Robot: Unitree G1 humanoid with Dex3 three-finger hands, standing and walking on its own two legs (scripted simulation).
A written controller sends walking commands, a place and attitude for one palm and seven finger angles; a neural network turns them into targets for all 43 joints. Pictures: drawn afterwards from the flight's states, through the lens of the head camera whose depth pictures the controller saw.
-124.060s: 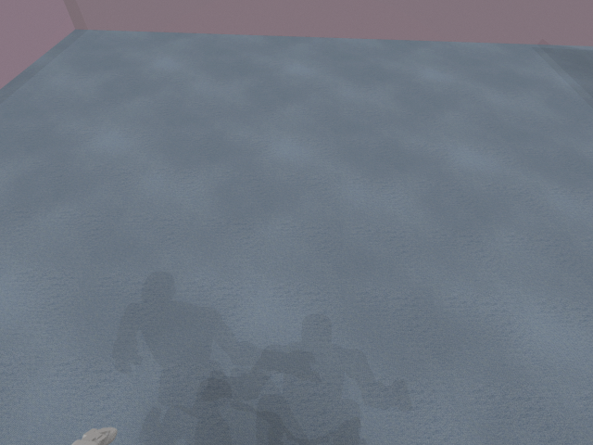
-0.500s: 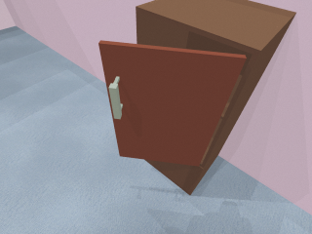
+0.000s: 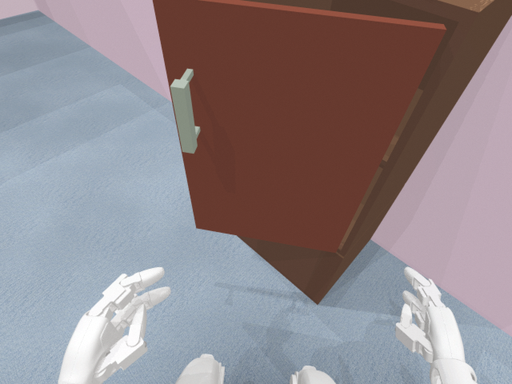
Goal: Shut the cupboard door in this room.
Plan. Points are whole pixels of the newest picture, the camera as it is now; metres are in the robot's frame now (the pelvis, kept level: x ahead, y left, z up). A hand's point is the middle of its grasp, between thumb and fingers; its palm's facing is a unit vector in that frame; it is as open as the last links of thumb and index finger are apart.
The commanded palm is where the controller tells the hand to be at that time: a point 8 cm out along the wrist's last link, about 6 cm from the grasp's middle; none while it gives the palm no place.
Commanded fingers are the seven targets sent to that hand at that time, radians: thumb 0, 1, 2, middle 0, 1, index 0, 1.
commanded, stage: raise the hand and make a fist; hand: left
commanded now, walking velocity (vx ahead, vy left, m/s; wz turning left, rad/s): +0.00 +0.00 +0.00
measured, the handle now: (189, 112) +0.52 +0.17 +0.14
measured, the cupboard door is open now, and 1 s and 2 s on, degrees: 33 33 33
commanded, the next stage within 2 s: bring the fist close to the handle in 1.50 s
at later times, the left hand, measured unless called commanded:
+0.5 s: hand (115, 296) +0.21 +0.20 +0.09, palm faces -0.07 -1.00 -0.04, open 3.9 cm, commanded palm +0.18 +0.25 +0.10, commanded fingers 0.00 0.90 0.90 -1.04 -1.22 -1.04 -1.22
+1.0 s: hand (103, 260) +0.23 +0.21 +0.13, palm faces -0.07 -1.00 -0.06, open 3.1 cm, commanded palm +0.22 +0.26 +0.14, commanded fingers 0.00 0.90 0.90 -1.30 -1.50 -1.30 -1.50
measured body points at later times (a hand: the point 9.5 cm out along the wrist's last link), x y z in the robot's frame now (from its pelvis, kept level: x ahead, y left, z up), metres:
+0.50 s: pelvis +0.02 +0.01 +0.01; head +0.07 +0.01 +0.46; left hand +0.21 +0.25 +0.09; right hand +0.20 -0.22 -0.07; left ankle +0.04 +0.13 -0.65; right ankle +0.03 -0.12 -0.65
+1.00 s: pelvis +0.03 +0.02 +0.04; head +0.04 +0.02 +0.49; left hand +0.23 +0.26 +0.14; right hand +0.22 -0.19 -0.02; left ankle +0.04 +0.13 -0.65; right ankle +0.03 -0.12 -0.65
